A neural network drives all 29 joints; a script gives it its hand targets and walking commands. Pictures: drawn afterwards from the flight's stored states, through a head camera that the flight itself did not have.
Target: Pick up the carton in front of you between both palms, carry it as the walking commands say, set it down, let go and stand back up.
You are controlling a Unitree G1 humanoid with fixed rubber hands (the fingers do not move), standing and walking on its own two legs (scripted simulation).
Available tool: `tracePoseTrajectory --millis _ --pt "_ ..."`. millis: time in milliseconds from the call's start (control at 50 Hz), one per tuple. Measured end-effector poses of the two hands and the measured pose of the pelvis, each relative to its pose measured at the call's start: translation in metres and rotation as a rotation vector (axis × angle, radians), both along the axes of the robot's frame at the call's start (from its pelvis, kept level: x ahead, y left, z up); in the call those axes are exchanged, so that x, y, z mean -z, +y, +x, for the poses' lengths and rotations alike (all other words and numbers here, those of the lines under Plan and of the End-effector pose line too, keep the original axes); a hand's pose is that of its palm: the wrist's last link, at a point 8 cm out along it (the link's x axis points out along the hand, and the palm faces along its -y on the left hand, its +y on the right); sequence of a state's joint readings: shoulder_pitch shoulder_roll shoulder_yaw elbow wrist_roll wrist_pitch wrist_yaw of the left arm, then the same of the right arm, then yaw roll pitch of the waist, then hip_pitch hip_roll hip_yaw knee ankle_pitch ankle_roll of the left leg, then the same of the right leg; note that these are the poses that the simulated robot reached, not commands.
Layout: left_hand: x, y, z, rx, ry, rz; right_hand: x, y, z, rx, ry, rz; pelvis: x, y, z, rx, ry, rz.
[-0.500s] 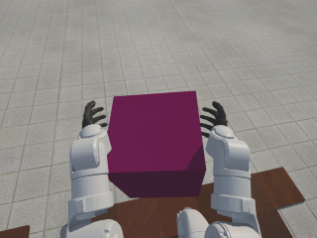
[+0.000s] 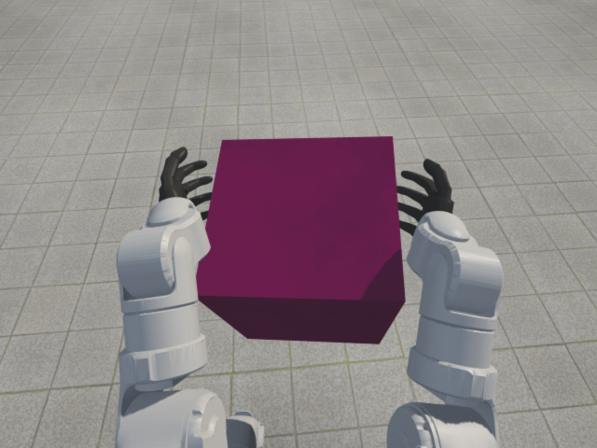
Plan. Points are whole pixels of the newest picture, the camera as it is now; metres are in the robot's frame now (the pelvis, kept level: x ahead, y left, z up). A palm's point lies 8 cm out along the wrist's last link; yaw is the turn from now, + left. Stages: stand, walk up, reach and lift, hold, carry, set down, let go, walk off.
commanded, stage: carry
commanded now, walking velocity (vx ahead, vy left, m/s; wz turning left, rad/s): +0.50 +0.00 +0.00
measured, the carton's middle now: (308, 252) +0.36 +0.02 +0.05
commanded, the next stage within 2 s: none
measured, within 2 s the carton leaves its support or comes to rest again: neither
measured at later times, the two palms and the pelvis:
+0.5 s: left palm (219, 133) +0.67 +0.21 +0.01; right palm (366, 144) +0.65 -0.09 +0.02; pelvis +0.32 +0.08 -0.05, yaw -2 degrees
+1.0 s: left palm (236, 32) +0.97 +0.21 +0.08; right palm (358, 35) +0.99 -0.08 +0.07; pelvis +0.66 +0.05 -0.03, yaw +1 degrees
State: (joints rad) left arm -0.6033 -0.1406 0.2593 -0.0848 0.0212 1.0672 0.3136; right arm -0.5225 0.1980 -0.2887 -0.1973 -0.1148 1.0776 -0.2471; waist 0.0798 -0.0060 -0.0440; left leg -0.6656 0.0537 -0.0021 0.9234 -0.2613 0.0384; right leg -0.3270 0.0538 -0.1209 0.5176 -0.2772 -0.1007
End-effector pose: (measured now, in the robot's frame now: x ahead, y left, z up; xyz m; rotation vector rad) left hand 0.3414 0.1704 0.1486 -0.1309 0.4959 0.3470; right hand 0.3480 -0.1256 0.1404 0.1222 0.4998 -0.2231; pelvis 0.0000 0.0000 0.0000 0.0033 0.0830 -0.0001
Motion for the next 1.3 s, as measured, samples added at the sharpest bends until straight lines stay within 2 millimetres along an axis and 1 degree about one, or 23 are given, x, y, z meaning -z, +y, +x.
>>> tracePoseTrajectory --millis 80,120,160,220,260,300,340,380,420,460,520,600,660,740,780,840,920,1000,1060,1100,1160,1260,1300 --pt "-0.006 0.0 0.056 0.022 0.018 0.025 -0.004 0.0 0.047 0.026 0.019 -0.007 -0.001 0.012 0.054 0.009 0.004 -0.007" --pt "-0.002 0.005 0.084 0.025 0.038 0.035 0.0 0.004 0.072 0.035 0.038 -0.005 0.003 0.019 0.083 0.014 0.003 -0.014" --pt "0.008 0.012 0.112 0.025 0.061 0.041 0.01 0.011 0.1 0.038 0.059 -0.004 0.009 0.027 0.114 0.019 0.0 -0.023" --pt "0.034 0.027 0.157 0.024 0.092 0.039 0.031 0.026 0.145 0.041 0.09 -0.014 0.027 0.04 0.162 0.029 -0.011 -0.038" --pt "0.056 0.036 0.191 0.037 0.102 0.039 0.05 0.035 0.174 0.055 0.101 -0.032 0.045 0.05 0.194 0.042 -0.026 -0.048" --pt "0.082 0.041 0.22 0.058 0.131 0.029 0.072 0.04 0.197 0.065 0.133 -0.064 0.055 0.056 0.218 0.038 -0.024 -0.024" --pt "0.105 0.042 0.243 0.073 0.184 0.014 0.094 0.042 0.214 0.084 0.186 -0.067 0.058 0.062 0.239 0.035 -0.02 -0.027" --pt "0.123 0.04 0.262 0.082 0.23 -0.008 0.11 0.041 0.231 0.091 0.229 -0.056 0.055 0.068 0.259 0.032 -0.012 -0.027" --pt "0.134 0.038 0.283 0.084 0.248 -0.017 0.119 0.039 0.25 0.109 0.243 -0.043 0.052 0.072 0.279 0.03 -0.001 -0.027" --pt "0.139 0.037 0.305 0.081 0.24 -0.011 0.122 0.038 0.273 0.121 0.233 -0.036 0.05 0.076 0.3 0.028 0.008 -0.027" --pt "0.142 0.037 0.341 0.07 0.208 0.002 0.123 0.038 0.31 0.121 0.202 -0.039 0.049 0.077 0.337 0.024 0.016 -0.026" --pt "0.138 0.037 0.395 0.069 0.168 0.018 0.121 0.037 0.366 0.1 0.167 -0.052 0.049 0.074 0.392 0.015 0.018 -0.024" --pt "0.133 0.036 0.439 0.059 0.13 0.023 0.118 0.036 0.415 0.083 0.13 -0.053 0.055 0.069 0.439 0.01 0.014 -0.018" --pt "0.122 0.035 0.5 0.026 0.062 0.039 0.115 0.034 0.486 0.048 0.06 -0.03 0.07 0.058 0.509 -0.013 -0.014 -0.005" --pt "0.116 0.038 0.525 0.004 0.058 0.056 0.113 0.038 0.518 0.018 0.056 -0.026 0.068 0.054 0.534 -0.015 -0.015 -0.015" --pt "0.109 0.045 0.552 -0.03 0.086 0.031 0.106 0.045 0.554 -0.014 0.083 -0.026 0.057 0.047 0.569 -0.019 -0.01 0.001" --pt "0.092 0.047 0.589 -0.038 0.086 -0.002 0.087 0.048 0.601 -0.044 0.083 -0.022 0.042 0.043 0.613 -0.025 -0.001 0.02" --pt "0.073 0.043 0.631 -0.015 0.061 0.0 0.071 0.043 0.642 -0.044 0.059 -0.016 0.033 0.047 0.663 -0.02 0.008 0.032" --pt "0.066 0.039 0.666 0.043 0.065 0.026 0.067 0.04 0.668 -0.034 0.068 -0.026 0.031 0.053 0.703 -0.014 0.006 0.036" --pt "0.066 0.038 0.689 0.083 0.077 0.039 0.07 0.039 0.685 -0.026 0.084 -0.035 0.032 0.059 0.731 -0.01 0.003 0.036" --pt "0.074 0.042 0.724 0.132 0.099 0.049 0.078 0.043 0.712 -0.014 0.111 -0.047 0.038 0.069 0.776 -0.005 -0.004 0.031" --pt "0.102 0.06 0.786 0.179 0.116 0.038 0.099 0.061 0.77 -0.007 0.136 -0.074 0.059 0.09 0.855 0.023 -0.024 0.022" --pt "0.114 0.065 0.806 0.193 0.146 0.019 0.107 0.067 0.789 -0.008 0.173 -0.096 0.06 0.097 0.88 0.038 -0.022 0.033"
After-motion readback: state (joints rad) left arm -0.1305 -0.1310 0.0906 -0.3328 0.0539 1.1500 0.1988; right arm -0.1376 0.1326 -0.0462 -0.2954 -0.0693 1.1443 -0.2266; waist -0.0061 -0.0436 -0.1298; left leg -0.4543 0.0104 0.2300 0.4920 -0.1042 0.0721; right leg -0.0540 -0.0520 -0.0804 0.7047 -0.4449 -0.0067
